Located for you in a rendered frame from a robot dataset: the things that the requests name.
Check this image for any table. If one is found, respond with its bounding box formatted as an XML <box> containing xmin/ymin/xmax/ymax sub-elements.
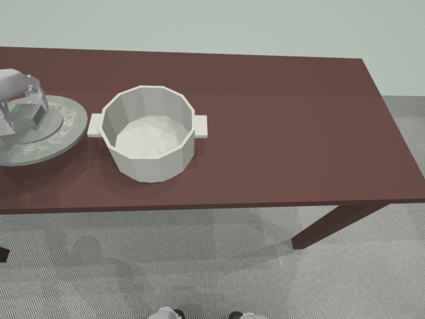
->
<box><xmin>0</xmin><ymin>47</ymin><xmax>425</xmax><ymax>263</ymax></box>

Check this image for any pot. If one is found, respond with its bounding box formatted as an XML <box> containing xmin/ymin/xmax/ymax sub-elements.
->
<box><xmin>87</xmin><ymin>86</ymin><xmax>208</xmax><ymax>183</ymax></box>

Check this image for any robot left hand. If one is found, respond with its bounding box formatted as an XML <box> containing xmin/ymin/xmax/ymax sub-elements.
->
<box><xmin>0</xmin><ymin>68</ymin><xmax>48</xmax><ymax>136</ymax></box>

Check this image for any knob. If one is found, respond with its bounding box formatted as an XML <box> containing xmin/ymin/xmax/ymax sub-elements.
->
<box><xmin>10</xmin><ymin>104</ymin><xmax>45</xmax><ymax>126</ymax></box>

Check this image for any lid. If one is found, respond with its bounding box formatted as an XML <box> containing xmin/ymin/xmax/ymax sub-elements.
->
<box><xmin>0</xmin><ymin>95</ymin><xmax>89</xmax><ymax>166</ymax></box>

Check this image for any left robot shin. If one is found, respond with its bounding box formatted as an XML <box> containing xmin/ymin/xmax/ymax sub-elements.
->
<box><xmin>159</xmin><ymin>307</ymin><xmax>177</xmax><ymax>314</ymax></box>

